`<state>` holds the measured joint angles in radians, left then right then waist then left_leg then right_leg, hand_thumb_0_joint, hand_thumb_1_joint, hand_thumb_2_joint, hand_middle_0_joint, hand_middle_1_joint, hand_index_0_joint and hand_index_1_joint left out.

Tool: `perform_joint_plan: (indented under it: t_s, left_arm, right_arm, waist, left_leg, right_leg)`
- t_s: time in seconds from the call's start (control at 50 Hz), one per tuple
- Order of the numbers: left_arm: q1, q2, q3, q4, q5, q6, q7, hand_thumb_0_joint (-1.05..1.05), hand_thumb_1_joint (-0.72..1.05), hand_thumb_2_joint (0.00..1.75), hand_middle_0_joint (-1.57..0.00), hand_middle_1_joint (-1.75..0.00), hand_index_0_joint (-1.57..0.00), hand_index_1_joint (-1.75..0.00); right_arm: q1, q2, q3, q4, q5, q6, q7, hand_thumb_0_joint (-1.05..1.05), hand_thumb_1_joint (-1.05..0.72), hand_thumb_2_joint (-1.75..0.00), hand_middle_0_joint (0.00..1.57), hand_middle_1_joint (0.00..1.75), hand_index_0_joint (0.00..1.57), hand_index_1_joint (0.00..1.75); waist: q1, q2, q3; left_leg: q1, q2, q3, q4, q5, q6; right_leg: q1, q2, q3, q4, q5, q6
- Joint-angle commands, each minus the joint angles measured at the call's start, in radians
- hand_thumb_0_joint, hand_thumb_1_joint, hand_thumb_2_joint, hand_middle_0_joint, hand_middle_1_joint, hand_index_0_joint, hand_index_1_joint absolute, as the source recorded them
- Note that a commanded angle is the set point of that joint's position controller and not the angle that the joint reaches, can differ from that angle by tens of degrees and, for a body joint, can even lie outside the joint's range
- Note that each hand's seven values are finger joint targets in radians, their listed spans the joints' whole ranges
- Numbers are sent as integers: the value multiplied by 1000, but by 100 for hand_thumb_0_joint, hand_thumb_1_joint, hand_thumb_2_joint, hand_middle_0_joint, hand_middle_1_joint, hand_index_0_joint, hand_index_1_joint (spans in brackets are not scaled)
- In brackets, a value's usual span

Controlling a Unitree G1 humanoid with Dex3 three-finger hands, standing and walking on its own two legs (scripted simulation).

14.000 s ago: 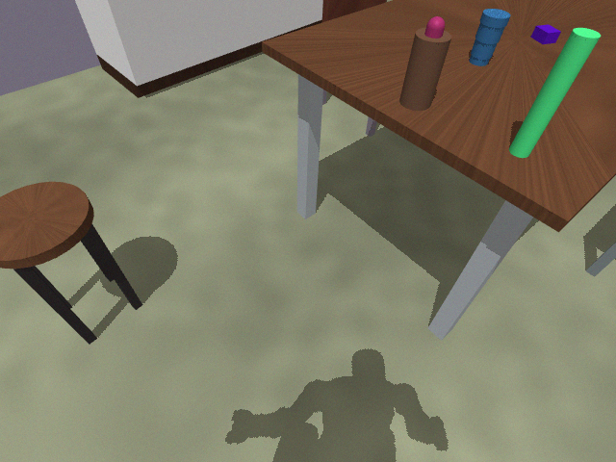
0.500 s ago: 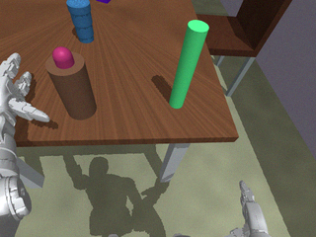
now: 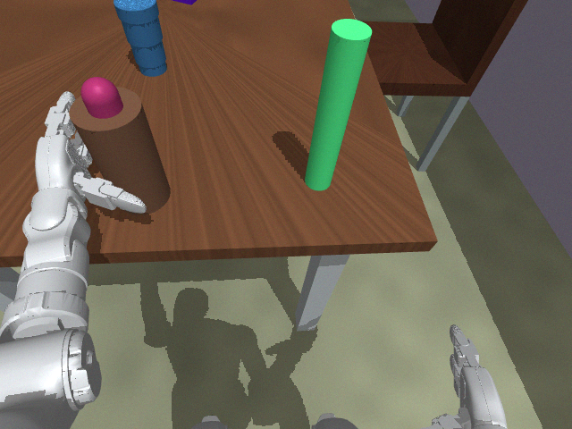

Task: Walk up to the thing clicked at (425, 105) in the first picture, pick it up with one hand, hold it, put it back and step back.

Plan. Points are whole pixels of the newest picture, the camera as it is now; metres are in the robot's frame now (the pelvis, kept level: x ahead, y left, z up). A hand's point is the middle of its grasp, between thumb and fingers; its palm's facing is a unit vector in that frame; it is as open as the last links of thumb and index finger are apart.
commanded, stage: close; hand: left
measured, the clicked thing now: (123, 147) +0.46 +0.19 +0.13
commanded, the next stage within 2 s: settle in 0.84 s
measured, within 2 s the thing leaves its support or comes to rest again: leaves its support in 1.32 s
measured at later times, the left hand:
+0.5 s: hand (130, 170) +0.45 +0.19 +0.09, palm faces +0.17 -0.99 +0.00, open 14.7 cm
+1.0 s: hand (127, 159) +0.47 +0.20 +0.10, palm faces +0.17 -0.99 +0.00, open 11.0 cm
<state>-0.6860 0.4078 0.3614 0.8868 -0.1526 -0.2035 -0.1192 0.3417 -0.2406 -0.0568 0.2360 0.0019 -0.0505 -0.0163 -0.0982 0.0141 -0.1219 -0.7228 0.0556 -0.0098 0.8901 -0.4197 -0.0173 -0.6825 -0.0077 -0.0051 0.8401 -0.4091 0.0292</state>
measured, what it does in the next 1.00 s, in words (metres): stands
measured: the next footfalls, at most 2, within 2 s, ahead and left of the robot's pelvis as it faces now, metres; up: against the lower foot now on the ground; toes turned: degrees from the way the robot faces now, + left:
none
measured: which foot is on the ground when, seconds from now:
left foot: down 0.00-1.00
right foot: down 0.00-1.00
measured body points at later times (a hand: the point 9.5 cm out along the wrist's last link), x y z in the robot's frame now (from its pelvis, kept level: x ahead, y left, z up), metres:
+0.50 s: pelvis -0.01 +0.00 +0.00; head +0.06 +0.01 +0.44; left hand +0.44 +0.25 +0.09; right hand +0.14 -0.26 -0.03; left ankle +0.00 +0.13 -0.69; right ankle +0.00 -0.14 -0.69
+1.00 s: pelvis -0.02 +0.00 -0.01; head +0.06 +0.02 +0.44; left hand +0.45 +0.25 +0.10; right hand +0.13 -0.25 -0.04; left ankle +0.00 +0.13 -0.69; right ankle +0.00 -0.14 -0.69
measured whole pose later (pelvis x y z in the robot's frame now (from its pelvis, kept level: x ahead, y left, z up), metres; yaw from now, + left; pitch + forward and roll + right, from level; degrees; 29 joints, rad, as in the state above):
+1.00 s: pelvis -0.02 +0.00 -0.01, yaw +0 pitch +15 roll -2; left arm -0.83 0.42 0.35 1.04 -0.10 -0.24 -0.05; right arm 0.34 -0.22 -0.03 0.20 -0.03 -0.02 -0.01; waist -0.13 0.01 -0.10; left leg -0.78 0.05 -0.01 0.93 -0.40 -0.01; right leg -0.74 -0.01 0.00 0.87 -0.39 0.03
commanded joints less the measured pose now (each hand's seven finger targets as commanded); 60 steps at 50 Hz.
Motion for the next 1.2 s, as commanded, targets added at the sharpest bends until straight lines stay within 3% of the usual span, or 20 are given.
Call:
perform_joint_plan:
  t_s: [0.0, 0.04, 0.12, 0.16, 0.28, 0.32, 0.36, 0.42, 0.48, 0.52, 0.58, 0.7, 0.8, 0.84, 0.86, 0.9, 0.94, 1.0, 1.06, 1.18]
  left_arm:
    - [-419, 199, -2, -231, -1, -56, 17, 0, -61, 0, -7, -3, -8, -1]
    - [-466, 228, 10, -340, 2, -62, 34, 0, -61, 0, -18, -8, -18, -7]
    - [-435, 163, -21, -235, 23, -41, 58, 0, -61, 8, -37, -22, -37, -22]
    - [-473, 191, -3, -257, 21, -54, 68, 0, -61, 9, -40, -25, -41, -24]
    - [-440, 90, -59, -186, 25, -51, 70, 0, -59, 15, -52, -34, -53, -34]
    - [-444, 139, -31, -189, 32, -61, 74, 0, -58, 19, -56, -39, -57, -38]
    - [-458, 131, -41, -218, 35, -80, 73, 0, -55, 21, -60, -42, -61, -41]
    - [-456, 151, -26, -202, 36, -94, 78, 0, -49, 30, -68, -52, -70, -51]
    - [-505, 206, 4, -256, 34, -113, 92, 0, -43, 36, -75, -59, -77, -58]
    - [-529, 153, -31, -223, 33, -112, 89, 0, -37, 41, -80, -64, -81, -63]
    - [-538, 216, 7, -147, 43, -116, 100, 0, -35, 49, -87, -72, -88, -71]
    - [-615, 273, 34, -136, 53, -126, 92, 0, -22, 63, -101, -86, -103, -86]
    - [-611, 236, 19, -53, 46, -118, 80, 0, -8, 90, -117, -109, -117, -109]
    - [-722, 287, 26, -180, 52, -132, 82, 0, 1, 102, -126, -121, -126, -121]
    - [-705, 229, 3, -121, 49, -123, 81, 0, 5, 110, -130, -128, -131, -129]
    - [-656, 219, 1, -80, 40, -112, 82, 0, 9, 118, -132, -133, -132, -134]
    - [-648, 198, -14, -73, 42, -112, 81, 0, 21, 127, -125, -132, -125, -135]
    - [-724, 258, -1, -167, 44, -117, 83, 0, 26, 127, -124, -131, -124, -134]
    - [-682, 263, 13, -130, 31, -101, 92, 0, 14, 129, -127, -136, -127, -139]
    - [-760, 269, -6, -271, 20, -78, 92, 0, 0, 128, -128, -139, -128, -141]
  right_arm:
    - [44, -158, -95, -180, -1, -47, -10, 0, 54, -5, 5, 5, 5, 5]
    - [48, -137, -82, -169, -3, -41, -7, 0, 52, -5, 5, 5, 5, 5]
    - [-6, -135, -76, -252, -6, -37, -7, 0, 52, -5, 5, 5, 5, 5]
    - [39, -127, -72, -216, -12, -28, -5, 0, 52, -5, 5, 5, 5, 5]
    - [34, -112, -72, -224, -15, -28, -3, 0, 52, -5, 5, 5, 5, 5]
    - [21, -137, -88, -256, -15, -33, -6, 0, 52, -5, 5, 5, 5, 5]
    - [20, -101, -47, -256, -17, -33, 1, 0, 52, -5, 5, 5, 5, 5]
    - [31, -134, -88, -262, -17, -33, -1, 0, 52, -4, 5, 5, 5, 5]
    - [24, -135, -91, -253, -19, -32, -5, 0, 52, -5, 5, 5, 5, 5]
    - [8, -113, -63, -284, -21, -37, -4, 0, 51, -5, 5, 5, 5, 5]
    - [13, -141, -93, -236, -22, -31, -12, 0, 51, -5, 5, 5, 5, 5]
    - [39, -126, -70, -224, -24, -26, -4, 0, 52, -5, 5, 5, 5, 5]
    - [-14, -133, -70, -222, -24, -34, -4, 0, 51, -5, 5, 5, 5, 5]
    - [-16, -110, -40, -218, -26, -35, -6, 0, 51, -5, 5, 5, 5, 5]
    - [2, -99, -31, -231, -29, -34, -5, 0, 52, -5, 5, 5, 5, 5]
    - [-9, -139, -65, -223, -26, -31, -11, 0, 52, -5, 5, 5, 5, 5]
    - [10, -121, -41, -194, -30, -30, -7, 0, 52, -6, 5, 5, 5, 5]
    - [-19, -144, -57, -255, -24, -34, -16, 0, 52, -6, 5, 5, 5, 5]
    - [-13, -143, -59, -246, -19, -29, -23, 0, 51, -6, 5, 5, 5, 5]
    - [-33, -107, -21, -263, -13, -28, -30, 0, 51, -6, 5, 5, 5, 5]
  waist:
    - [-23, 61, -403]
    - [-5, 98, -418]
    - [-24, 29, -396]
    - [-18, 63, -392]
    - [-29, 47, -361]
    - [-31, 12, -345]
    - [-17, 52, -361]
    - [-27, 43, -339]
    - [-17, 64, -397]
    - [-38, 54, -403]
    - [-39, 45, -354]
    - [-48, 77, -381]
    - [-52, 65, -371]
    - [-47, 123, -434]
    - [-62, 97, -449]
    - [-59, 84, -432]
    - [-58, 80, -410]
    - [-54, 104, -482]
    - [-47, 63, -443]
    - [-31, 102, -521]
  left_leg:
    - [333, -22, 6, -81, 404, 29]
    - [331, -27, 11, -77, 414, 29]
    - [313, -24, 9, -84, 393, 32]
    - [312, -24, 8, -81, 403, 29]
    - [305, -28, 17, -87, 365, 32]
    - [278, -29, 16, -96, 318, 33]
    - [280, -30, 17, -101, 290, 28]
    - [277, -27, 11, -112, 250, 24]
    - [296, -28, 11, -97, 279, 25]
    - [290, -25, 8, -89, 291, 27]
    - [245, -29, 10, -95, 226, 29]
    - [256, -25, 6, -88, 248, 26]
    - [223, -25, 4, -87, 207, 27]
    - [267, -27, 7, -83, 213, 24]
    - [285, -21, 1, -82, 238, 24]
    - [287, -18, -4, -84, 243, 22]
    - [272, -14, -10, -92, 233, 19]
    - [312, -17, -7, -100, 218, 17]
    - [293, -19, 0, -98, 250, 22]
    - [319, -29, 12, -93, 328, 27]
  right_leg:
    - [125, 26, -23, -78, 375, -30]
    - [147, 21, -18, -73, 394, -29]
    - [156, 23, -16, -80, 386, -27]
    - [140, 22, -17, -79, 380, -30]
    - [127, 22, -15, -88, 366, -27]
    - [129, 24, -15, -91, 335, -26]
    - [131, 21, -17, -88, 299, -31]
    - [109, 26, -21, -87, 261, -34]
    - [125, 24, -17, -76, 287, -33]
    - [124, 24, -16, -72, 302, -31]
    - [108, 21, -10, -78, 253, -31]
    - [81, 26, -15, -71, 260, -36]
    - [72, 26, -16, -70, 227, -37]
    - [70, 25, -12, -70, 232, -36]
    - [71, 29, -20, -67, 249, -37]
    - [50, 31, -24, -68, 244, -40]
    - [41, 35, -31, -69, 228, -43]
    - [80, 32, -27, -76, 224, -42]
    - [102, 31, -24, -82, 256, -37]
    - [186, 22, -14, -84, 351, -29]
